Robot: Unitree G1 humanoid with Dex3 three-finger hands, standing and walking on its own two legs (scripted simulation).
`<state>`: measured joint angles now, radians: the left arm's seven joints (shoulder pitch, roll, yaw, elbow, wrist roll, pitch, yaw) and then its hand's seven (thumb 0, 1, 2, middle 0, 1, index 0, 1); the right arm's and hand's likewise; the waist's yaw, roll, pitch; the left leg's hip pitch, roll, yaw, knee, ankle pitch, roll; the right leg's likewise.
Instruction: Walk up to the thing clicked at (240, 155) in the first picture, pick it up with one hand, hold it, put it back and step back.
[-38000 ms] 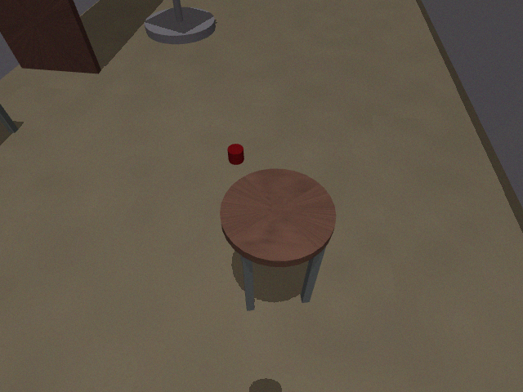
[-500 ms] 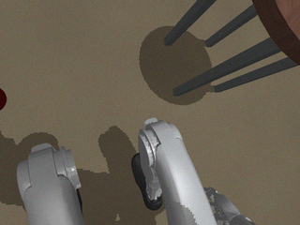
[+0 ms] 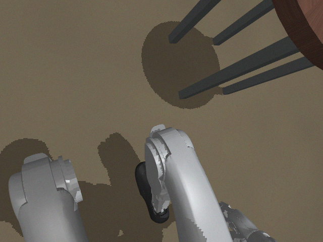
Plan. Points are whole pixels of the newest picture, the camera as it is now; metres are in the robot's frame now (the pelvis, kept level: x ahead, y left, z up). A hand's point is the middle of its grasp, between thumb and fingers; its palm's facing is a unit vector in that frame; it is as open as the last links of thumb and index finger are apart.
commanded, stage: rest palm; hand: left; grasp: from above
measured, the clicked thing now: out of the picture +0.45 +0.35 -0.27
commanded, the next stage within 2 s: close in 0.48 s
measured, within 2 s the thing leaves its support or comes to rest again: neither
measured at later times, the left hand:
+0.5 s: hand out of the picture +0.43 +0.34 -0.25, palm faces -0.46 -0.15 -0.88, open 13.9 cm
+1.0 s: hand out of the picture +0.44 +0.34 -0.25, palm faces -0.44 -0.14 -0.89, open 12.7 cm
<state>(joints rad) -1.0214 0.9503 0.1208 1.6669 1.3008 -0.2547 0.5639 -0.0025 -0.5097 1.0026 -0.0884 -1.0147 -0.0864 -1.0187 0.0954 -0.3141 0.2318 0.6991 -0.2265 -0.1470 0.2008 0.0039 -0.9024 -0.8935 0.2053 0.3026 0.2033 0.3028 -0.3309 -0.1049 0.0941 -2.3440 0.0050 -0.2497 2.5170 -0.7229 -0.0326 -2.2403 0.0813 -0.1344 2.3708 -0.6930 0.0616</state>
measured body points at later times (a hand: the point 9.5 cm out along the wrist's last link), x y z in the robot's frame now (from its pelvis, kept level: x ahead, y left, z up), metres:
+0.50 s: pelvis +0.00 +0.00 +0.00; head +0.27 +0.13 +0.33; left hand +0.45 +0.34 -0.19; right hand +0.06 -0.25 -0.07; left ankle +0.06 +0.13 -0.28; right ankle +0.11 -0.12 -0.28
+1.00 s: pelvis +0.00 +0.00 +0.00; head +0.27 +0.13 +0.33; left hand +0.46 +0.34 -0.20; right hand +0.06 -0.25 -0.06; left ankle +0.06 +0.13 -0.28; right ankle +0.11 -0.12 -0.28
